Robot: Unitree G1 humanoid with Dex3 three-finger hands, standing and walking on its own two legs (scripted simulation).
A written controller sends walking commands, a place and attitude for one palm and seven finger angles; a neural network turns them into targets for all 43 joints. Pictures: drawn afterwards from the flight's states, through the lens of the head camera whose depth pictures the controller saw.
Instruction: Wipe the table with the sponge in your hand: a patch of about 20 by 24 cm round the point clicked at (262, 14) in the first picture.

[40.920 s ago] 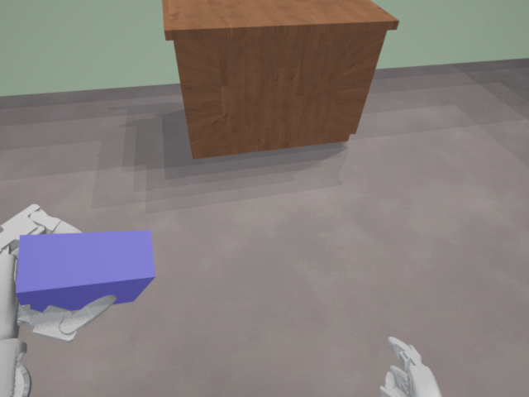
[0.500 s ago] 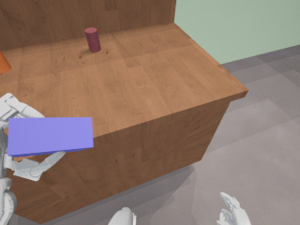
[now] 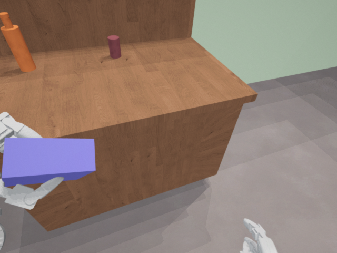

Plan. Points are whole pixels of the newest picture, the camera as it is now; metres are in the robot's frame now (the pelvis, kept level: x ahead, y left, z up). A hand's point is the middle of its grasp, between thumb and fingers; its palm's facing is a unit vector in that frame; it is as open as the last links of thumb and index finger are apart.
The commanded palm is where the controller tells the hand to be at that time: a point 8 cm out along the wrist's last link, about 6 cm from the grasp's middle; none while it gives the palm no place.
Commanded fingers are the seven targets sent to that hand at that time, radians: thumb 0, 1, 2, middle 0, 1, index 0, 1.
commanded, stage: stop stepping back and stand still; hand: left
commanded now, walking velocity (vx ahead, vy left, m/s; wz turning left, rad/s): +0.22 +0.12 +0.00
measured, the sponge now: (61, 162) +0.23 +0.21 +0.18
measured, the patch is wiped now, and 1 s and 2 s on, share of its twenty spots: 1.00 1.00 1.00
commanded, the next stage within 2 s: stand and wait in 1.42 s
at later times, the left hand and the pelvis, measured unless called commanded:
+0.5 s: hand out of the picture +0.12 +0.24 +0.22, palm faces +0.41 -0.84 -0.34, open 9.7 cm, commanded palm +0.07 +0.27 +0.21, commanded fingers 0.00 0.10 1.30 -1.20 -1.60 -1.20 -1.60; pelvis -0.09 -0.01 +0.02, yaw -1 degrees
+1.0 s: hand (39, 194) +0.16 +0.21 +0.20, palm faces +0.45 -0.82 -0.35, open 9.7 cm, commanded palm +0.09 +0.24 +0.21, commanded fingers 0.00 0.10 1.30 -1.20 -1.60 -1.20 -1.60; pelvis -0.06 -0.04 +0.01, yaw +1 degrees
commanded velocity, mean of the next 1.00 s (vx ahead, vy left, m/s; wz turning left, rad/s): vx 0.12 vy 0.02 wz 0.00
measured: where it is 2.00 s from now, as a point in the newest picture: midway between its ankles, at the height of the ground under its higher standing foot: outside the picture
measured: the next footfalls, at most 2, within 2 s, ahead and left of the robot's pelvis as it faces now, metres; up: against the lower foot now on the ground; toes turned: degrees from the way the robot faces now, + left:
left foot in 0.30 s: -0.03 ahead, +0.09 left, +0.00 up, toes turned +2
right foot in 0.60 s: -0.01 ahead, -0.14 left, +0.00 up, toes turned -1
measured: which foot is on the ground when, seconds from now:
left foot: down 0.00-0.02, up 0.04-0.28, down 0.30-1.00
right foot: down 0.00-0.28, up 0.30-0.58, down 0.60-1.00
